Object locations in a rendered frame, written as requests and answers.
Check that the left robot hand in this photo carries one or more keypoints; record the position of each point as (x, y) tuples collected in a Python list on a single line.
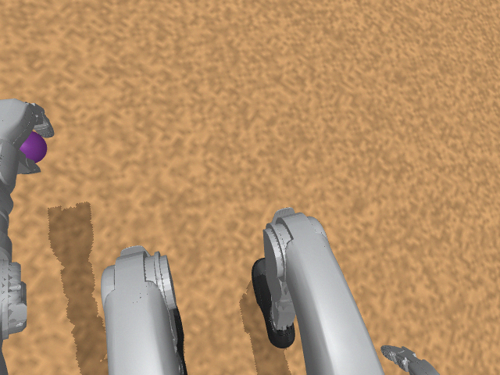
[(17, 120)]

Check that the right robot foot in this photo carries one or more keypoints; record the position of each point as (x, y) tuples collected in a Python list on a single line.
[(279, 338)]

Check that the ball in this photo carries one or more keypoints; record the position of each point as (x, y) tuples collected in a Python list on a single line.
[(34, 147)]

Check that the left robot foot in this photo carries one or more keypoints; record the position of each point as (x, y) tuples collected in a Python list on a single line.
[(180, 342)]

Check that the left robot arm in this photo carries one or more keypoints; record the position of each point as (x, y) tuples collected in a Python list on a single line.
[(13, 291)]

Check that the right robot hand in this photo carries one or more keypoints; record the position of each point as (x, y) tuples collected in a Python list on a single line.
[(407, 360)]

